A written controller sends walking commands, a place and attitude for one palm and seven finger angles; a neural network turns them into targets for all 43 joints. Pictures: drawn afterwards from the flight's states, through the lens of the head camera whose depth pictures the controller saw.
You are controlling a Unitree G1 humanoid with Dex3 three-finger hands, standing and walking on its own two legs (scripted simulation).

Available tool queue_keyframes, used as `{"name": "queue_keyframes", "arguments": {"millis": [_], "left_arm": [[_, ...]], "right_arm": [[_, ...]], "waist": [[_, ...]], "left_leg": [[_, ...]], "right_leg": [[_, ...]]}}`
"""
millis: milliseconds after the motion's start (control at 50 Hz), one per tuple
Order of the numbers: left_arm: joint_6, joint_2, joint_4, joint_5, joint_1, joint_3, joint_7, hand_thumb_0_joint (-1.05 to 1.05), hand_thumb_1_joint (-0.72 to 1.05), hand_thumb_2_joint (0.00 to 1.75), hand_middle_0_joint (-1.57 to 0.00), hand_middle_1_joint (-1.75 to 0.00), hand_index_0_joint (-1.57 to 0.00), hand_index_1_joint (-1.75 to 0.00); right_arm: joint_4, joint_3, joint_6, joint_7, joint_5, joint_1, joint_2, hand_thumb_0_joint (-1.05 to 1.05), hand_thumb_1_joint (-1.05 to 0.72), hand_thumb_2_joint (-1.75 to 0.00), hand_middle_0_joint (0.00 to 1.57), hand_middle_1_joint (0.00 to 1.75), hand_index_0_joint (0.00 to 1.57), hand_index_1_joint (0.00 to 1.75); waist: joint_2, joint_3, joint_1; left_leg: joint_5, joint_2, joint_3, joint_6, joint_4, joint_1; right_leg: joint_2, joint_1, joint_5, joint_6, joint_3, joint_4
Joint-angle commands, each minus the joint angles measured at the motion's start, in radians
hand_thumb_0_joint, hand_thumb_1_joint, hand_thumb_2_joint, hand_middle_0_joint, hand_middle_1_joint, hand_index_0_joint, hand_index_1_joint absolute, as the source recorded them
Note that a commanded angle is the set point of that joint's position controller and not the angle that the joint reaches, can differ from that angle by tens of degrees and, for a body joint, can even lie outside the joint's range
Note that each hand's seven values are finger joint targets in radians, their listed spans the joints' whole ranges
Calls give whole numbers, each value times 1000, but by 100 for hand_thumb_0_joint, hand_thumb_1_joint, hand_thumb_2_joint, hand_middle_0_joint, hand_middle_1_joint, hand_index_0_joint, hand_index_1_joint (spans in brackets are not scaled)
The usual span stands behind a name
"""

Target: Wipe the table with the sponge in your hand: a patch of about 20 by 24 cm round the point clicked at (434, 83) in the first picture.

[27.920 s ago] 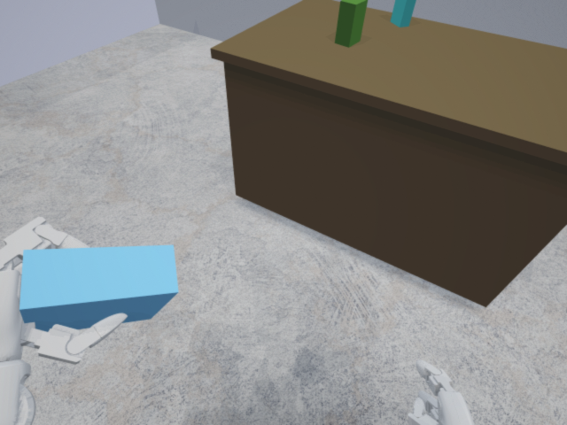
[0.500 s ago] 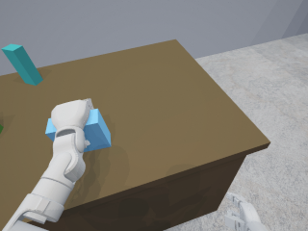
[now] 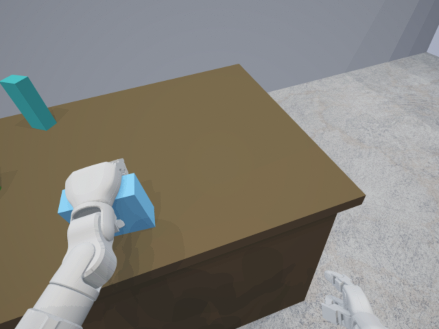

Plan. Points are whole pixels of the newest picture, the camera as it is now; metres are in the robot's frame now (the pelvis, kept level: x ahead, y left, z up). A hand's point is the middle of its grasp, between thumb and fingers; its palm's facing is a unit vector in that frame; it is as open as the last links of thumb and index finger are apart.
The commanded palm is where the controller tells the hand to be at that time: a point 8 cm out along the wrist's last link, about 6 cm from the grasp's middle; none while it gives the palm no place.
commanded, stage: slide across to the third lane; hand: left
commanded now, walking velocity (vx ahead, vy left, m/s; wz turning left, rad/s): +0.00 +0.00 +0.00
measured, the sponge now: (116, 214) +0.31 +0.25 +0.05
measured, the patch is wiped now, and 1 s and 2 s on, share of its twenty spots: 0.70 0.75 0.90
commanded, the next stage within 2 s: wipe forward along the third lane in 0.86 s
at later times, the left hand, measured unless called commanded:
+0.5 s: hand (121, 205) +0.30 +0.22 +0.10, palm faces +0.03 -0.06 -1.00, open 9.6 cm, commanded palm +0.27 +0.19 +0.15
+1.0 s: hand (152, 194) +0.32 +0.17 +0.10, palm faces +0.04 -0.06 -1.00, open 9.5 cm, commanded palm +0.30 +0.16 +0.15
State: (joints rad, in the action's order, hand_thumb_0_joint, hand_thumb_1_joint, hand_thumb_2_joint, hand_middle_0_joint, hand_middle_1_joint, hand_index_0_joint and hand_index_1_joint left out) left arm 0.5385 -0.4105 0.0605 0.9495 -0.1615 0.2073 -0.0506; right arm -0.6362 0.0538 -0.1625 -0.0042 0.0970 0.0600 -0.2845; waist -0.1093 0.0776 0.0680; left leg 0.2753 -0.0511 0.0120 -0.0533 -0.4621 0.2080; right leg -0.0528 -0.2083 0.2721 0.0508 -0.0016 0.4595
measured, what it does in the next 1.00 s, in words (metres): stands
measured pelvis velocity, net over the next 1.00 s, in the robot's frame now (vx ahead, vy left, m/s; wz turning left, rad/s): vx -0.03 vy -0.02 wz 0.02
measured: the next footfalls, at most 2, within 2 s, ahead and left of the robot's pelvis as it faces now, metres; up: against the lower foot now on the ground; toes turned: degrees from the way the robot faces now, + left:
none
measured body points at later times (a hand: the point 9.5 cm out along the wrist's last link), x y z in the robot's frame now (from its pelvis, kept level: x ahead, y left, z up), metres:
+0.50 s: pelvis -0.01 -0.02 +0.00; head -0.03 -0.07 +0.45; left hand +0.29 +0.22 +0.16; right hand +0.22 -0.22 -0.09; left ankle -0.02 +0.09 -0.74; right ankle -0.02 -0.09 -0.74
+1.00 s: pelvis -0.03 -0.02 +0.00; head -0.05 -0.07 +0.45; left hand +0.32 +0.17 +0.16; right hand +0.20 -0.22 -0.10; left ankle -0.02 +0.09 -0.74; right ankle -0.02 -0.09 -0.74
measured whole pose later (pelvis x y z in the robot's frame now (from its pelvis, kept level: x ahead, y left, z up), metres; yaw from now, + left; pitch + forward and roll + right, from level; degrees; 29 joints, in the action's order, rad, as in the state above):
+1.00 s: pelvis -0.03 -0.02 +0.00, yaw +1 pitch +0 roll +1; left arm 0.59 -0.27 0.35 0.94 -0.45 0.39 -0.06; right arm -0.71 0.05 -0.14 0.00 0.10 0.02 -0.25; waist -0.10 0.07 0.08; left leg 0.23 -0.04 -0.01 -0.03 -0.45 0.21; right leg -0.06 -0.22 0.24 0.08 -0.03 0.47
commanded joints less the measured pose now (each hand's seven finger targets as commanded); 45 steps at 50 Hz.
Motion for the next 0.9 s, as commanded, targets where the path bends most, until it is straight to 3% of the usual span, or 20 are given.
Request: {"name": "queue_keyframes", "arguments": {"millis": [0, 60, 80, 120, 160, 180, 220, 260, 300, 360, 400, 460, 500, 560, 600, 720, 760, 820, 860, 880], "left_arm": [[12, -56, -77, -71, -6, -41, 41, 0, 10, 130, -120, -160, -120, -160], [12, -109, -96, -68, -21, -87, 39, 0, 10, 130, -120, -160, -120, -160], [13, -64, -118, -65, -56, -39, 40, 0, 10, 130, -120, -160, -120, -160], [24, -69, -101, -61, -98, -29, 42, 0, 10, 130, -120, -160, -120, -160], [28, -138, -127, -56, -137, -89, 37, 0, 10, 130, -120, -160, -120, -160], [29, -79, -133, -56, -153, -31, 41, 0, 10, 130, -120, -160, -120, -160], [26, -52, -128, -57, -154, -4, 49, 0, 10, 130, -120, -160, -120, -160], [22, -88, -143, -50, -223, -23, 54, 0, 10, 130, -120, -160, -120, -160], [14, -37, -138, -47, -278, 35, 59, 0, 10, 130, -120, -160, -120, -160], [-8, -70, -155, -47, -304, 3, 60, 0, 10, 130, -120, -160, -120, -160], [-21, -10, -120, -50, -293, 49, 60, 0, 10, 130, -120, -160, -120, -160], [-32, -22, -123, -54, -311, 30, 49, 0, 10, 130, -120, -160, -120, -160], [-35, 39, -93, -51, -358, 88, 40, 0, 10, 130, -120, -160, -120, -160], [-30, 13, -76, -47, -424, 70, 25, 0, 10, 130, -120, -160, -120, -160], [-23, 86, -22, -41, -462, 138, 19, 0, 10, 130, -120, -160, -120, -160], [-23, 141, 35, -40, -526, 184, 5, 0, 10, 130, -120, -160, -120, -160], [-18, 90, 31, -43, -564, 137, -4, 0, 10, 130, -120, -160, -120, -160], [2, 137, 110, -32, -623, 176, -20, 0, 10, 130, -120, -160, -120, -160], [10, 67, 110, -26, -617, 105, -33, 0, 10, 130, -120, -160, -120, -160], [20, 104, 134, -21, -618, 141, -37, 0, 10, 130, -120, -160, -120, -160]], "right_arm": [[178, -37, 65, 3, 3, -211, -86, 0, -90, -90, 20, 30, 20, 30], [169, -37, 63, 7, -2, -223, -94, 0, -90, -90, 20, 30, 20, 30], [173, -37, 63, 8, -2, -219, -88, 0, -90, -90, 20, 30, 20, 30], [166, -38, 64, 14, 0, -220, -92, 0, -90, -90, 20, 30, 20, 30], [159, -41, 66, 19, -4, -229, -95, 0, -90, -90, 20, 30, 20, 30], [167, -40, 69, 20, -4, -230, -86, 0, -90, -90, 20, 30, 20, 30], [164, -40, 74, 22, -2, -227, -83, 0, -90, -90, 20, 30, 20, 30], [158, -40, 75, 26, -2, -235, -87, 0, -90, -90, 20, 30, 20, 30], [160, -39, 82, 28, -2, -230, -79, 0, -90, -90, 20, 30, 20, 30], [156, -42, 89, 30, -6, -234, -80, 0, -90, -90, 20, 30, 20, 30], [151, -40, 93, 29, -6, -225, -75, 0, -90, -90, 20, 30, 20, 30], [146, -40, 91, 27, -8, -238, -76, 0, -90, -90, 20, 30, 20, 30], [138, -42, 94, 24, -4, -231, -71, 0, -90, -90, 20, 30, 20, 30], [131, -41, 96, 26, -1, -245, -72, 0, -90, -90, 20, 30, 20, 30], [122, -40, 101, 23, 3, -237, -67, 0, -90, -90, 20, 30, 20, 30], [108, -43, 102, 7, 5, -229, -67, 0, -90, -90, 20, 30, 20, 30], [113, -42, 100, 8, 5, -245, -65, 0, -90, -90, 20, 30, 20, 30], [91, -40, 94, 5, 8, -236, -64, 0, -90, -90, 20, 30, 20, 30], [100, -39, 89, 5, 4, -249, -65, 0, -90, -90, 20, 30, 20, 30], [97, -38, 86, 3, 4, -245, -61, 0, -90, -90, 20, 30, 20, 30]], "waist": [[184, 126, 24], [161, 117, 25], [165, 120, 13], [177, 96, 2], [146, 123, 14], [148, 133, 6], [147, 134, 1], [125, 138, -2], [134, 140, -12], [137, 167, -4], [167, 159, -10], [155, 156, -3], [171, 143, -15], [163, 134, -13], [175, 120, -24], [184, 162, -26], [187, 169, -18], [184, 144, -26], [160, 181, -5], [161, 184, -8]], "left_leg": [[-287, 23, -54, 3, 38, -14], [-277, 22, -56, 5, 41, -9], [-283, 21, -51, 2, 37, -14], [-251, 21, -51, -1, 41, -9], [-259, 18, -54, -3, 41, -24], [-267, 14, -46, -6, 34, -25], [-274, 14, -49, -7, 33, -35], [-256, 16, -55, -8, 40, -47], [-245, 15, -56, -11, 40, -54], [-258, 15, -60, -13, 44, -73], [-259, 15, -55, -12, 40, -67], [-256, 18, -58, -5, 53, -66], [-244, 21, -57, -5, 53, -71], [-210, 22, -63, -3, 67, -73], [-204, 23, -61, -2, 65, -73], [-200, 21, -64, 1, 58, -78], [-187, 20, -64, 0, 61, -73], [-162, 24, -58, 6, 67, -63], [-179, 18, -56, 7, 67, -57], [-184, 19, -49, 8, 64, -56]], "right_leg": [[20, 113, -346, 14, 50, -39], [16, 109, -350, 19, 80, -41], [20, 108, -358, 15, 66, -40], [20, 87, -322, 12, 76, -57], [18, 101, -334, 19, 95, -56], [24, 111, -346, 14, 80, -53], [23, 104, -355, 14, 76, -56], [19, 91, -324, 20, 94, -64], [23, 82, -296, 17, 73, -69], [18, 99, -315, 22, 92, -71], [22, 97, -327, 17, 74, -72], [19, 95, -319, 20, 80, -73], [20, 70, -290, 16, 56, -76], [15, 53, -232, 21, 67, -86], [19, 34, -215, 19, 41, -86], [20, 30, -207, 19, 29, -74], [18, 36, -195, 20, 47, -81], [21, 8, -153, 18, 19, -80], [18, 42, -178, 25, 45, -77], [25, 46, -178, 23, 29, -69]]}}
